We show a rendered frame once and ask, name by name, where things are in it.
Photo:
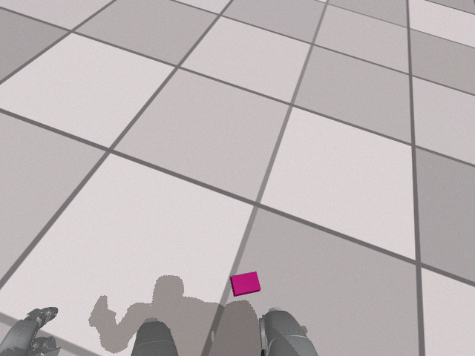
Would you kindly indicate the left robot hand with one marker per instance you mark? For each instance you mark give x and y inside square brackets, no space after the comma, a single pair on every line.
[21,337]

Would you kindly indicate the small box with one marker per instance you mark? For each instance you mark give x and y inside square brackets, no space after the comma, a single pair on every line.
[245,283]

